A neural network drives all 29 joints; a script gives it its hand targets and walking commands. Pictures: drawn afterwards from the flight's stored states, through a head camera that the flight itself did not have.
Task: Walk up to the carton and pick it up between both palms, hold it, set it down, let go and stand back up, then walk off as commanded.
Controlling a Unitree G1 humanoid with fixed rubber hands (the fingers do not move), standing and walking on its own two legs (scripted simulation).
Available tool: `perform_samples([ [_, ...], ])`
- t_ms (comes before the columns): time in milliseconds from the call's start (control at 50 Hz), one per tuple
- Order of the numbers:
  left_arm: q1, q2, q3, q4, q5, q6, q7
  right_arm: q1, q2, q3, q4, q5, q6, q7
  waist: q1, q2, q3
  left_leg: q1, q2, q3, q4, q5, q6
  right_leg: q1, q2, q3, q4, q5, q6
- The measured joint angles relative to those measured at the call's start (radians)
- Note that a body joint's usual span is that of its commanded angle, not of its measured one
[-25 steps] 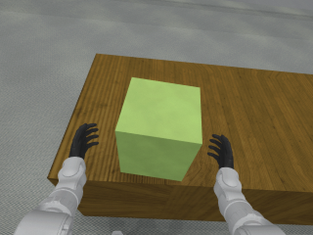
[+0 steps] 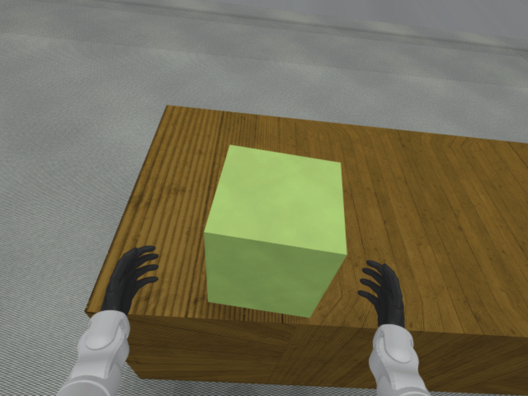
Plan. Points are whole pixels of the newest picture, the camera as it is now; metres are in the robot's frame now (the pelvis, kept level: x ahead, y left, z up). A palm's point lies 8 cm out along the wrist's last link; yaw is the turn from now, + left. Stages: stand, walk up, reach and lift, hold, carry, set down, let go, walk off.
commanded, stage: set down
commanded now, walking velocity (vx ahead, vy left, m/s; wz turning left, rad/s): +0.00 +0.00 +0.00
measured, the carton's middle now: (271, 235) +0.43 -0.03 -0.04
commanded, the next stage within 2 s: none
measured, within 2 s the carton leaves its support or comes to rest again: neither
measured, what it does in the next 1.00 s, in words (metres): stands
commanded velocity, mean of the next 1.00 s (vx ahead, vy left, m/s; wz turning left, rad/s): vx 0.00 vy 0.00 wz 0.00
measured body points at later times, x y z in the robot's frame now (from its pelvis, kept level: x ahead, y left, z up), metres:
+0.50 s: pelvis +0.01 +0.00 +0.01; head +0.03 +0.04 +0.46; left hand +0.24 +0.23 -0.06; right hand +0.25 -0.21 -0.03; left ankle +0.07 +0.10 -0.71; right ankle +0.05 -0.15 -0.71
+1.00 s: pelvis +0.04 -0.01 +0.02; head +0.03 +0.02 +0.47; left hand +0.23 +0.21 -0.07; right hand +0.24 -0.22 -0.03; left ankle +0.07 +0.10 -0.71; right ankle +0.05 -0.15 -0.71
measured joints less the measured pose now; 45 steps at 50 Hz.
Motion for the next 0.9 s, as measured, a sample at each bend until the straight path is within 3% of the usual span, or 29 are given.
perform_samples([
  [240,0.131,0.001,-0.039,-0.086,-0.01,-0.019,0.003,0.092,0.011,0.0,-0.07,0.0,-0.006,0.045,0.0,0.0,0.068,0.119,0.0,0.0,-0.011,-0.022,0.007,0.137,0.001,-0.001,-0.05,0.0,0.0],
  [480,0.236,0.002,-0.059,-0.099,0.007,-0.009,0.038,0.145,0.016,0.0,-0.071,0.0,-0.006,0.079,0.0,0.0,0.118,0.197,0.0,0.0,-0.041,-0.025,0.006,0.21,0.002,-0.001,-0.07,-0.007,0.0],
  [900,0.3,0.002,-0.059,-0.11,0.074,0.094,0.033,0.218,0.011,0.015,-0.07,0.0,0.013,0.081,0.0,0.0,0.122,0.31,0.0,0.0,-0.113,-0.023,-0.004,0.311,0.002,-0.001,-0.119,-0.02,0.0],
])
